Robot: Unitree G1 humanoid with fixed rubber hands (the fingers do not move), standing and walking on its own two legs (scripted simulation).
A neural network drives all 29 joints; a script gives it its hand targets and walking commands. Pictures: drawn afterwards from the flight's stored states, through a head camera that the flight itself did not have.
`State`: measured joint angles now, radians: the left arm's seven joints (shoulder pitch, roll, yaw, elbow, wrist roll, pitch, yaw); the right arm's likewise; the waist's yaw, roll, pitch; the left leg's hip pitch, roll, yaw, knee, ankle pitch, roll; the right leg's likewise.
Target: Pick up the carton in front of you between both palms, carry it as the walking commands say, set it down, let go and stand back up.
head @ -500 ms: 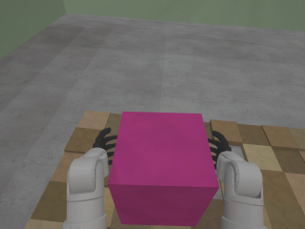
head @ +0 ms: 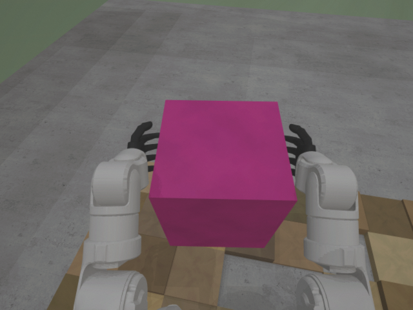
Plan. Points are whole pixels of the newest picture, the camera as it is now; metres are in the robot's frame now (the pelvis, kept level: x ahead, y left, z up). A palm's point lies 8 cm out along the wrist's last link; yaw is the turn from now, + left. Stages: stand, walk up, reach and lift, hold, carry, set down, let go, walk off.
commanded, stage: carry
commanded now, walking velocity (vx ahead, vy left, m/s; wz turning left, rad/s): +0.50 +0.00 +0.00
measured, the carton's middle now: (218, 180) +0.35 +0.01 +0.06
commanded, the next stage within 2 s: none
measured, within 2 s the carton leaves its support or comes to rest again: neither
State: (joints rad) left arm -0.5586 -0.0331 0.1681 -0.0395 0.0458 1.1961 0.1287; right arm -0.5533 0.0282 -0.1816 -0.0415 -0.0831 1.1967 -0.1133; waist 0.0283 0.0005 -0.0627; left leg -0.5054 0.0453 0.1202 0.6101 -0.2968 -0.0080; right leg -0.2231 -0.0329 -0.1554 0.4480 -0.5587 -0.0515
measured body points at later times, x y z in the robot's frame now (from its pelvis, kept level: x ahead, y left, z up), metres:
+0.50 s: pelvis +0.32 -0.02 -0.02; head +0.40 -0.01 +0.42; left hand +0.73 +0.12 +0.11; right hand +0.72 -0.18 +0.11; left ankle +0.13 +0.09 -0.71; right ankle +0.43 -0.11 -0.73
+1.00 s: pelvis +0.67 -0.01 +0.00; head +0.68 +0.00 +0.45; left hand +1.04 +0.09 +0.08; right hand +0.99 -0.21 +0.08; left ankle +0.61 +0.05 -0.73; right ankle +0.69 -0.13 -0.66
